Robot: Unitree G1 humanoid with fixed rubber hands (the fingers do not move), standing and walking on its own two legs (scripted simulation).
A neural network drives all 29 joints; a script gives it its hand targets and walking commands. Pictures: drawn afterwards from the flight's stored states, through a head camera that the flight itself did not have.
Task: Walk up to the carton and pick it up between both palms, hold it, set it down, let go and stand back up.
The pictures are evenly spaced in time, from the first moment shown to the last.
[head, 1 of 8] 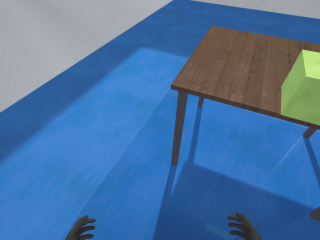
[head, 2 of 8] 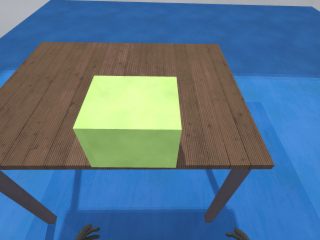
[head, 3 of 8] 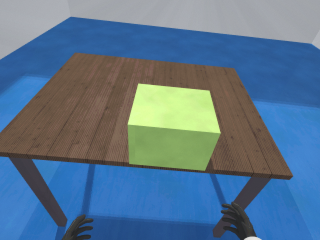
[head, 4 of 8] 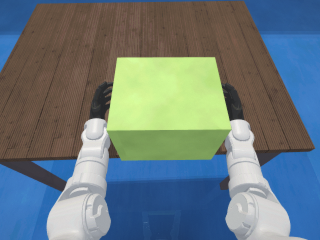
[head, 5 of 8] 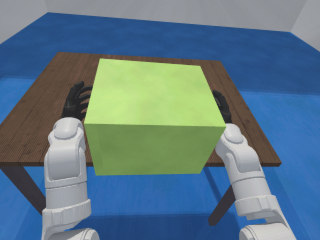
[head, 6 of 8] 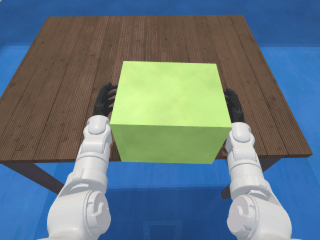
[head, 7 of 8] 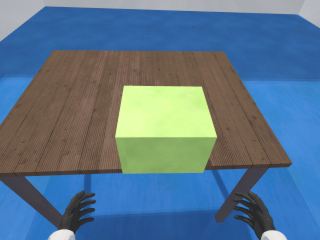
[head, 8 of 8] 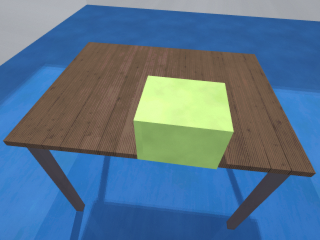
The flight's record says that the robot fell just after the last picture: no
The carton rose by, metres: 0.14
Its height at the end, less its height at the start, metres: +0.00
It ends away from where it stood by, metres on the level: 0.01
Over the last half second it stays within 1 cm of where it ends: yes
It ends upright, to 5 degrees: yes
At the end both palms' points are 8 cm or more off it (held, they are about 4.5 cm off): yes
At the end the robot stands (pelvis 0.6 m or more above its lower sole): yes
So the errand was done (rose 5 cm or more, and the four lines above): yes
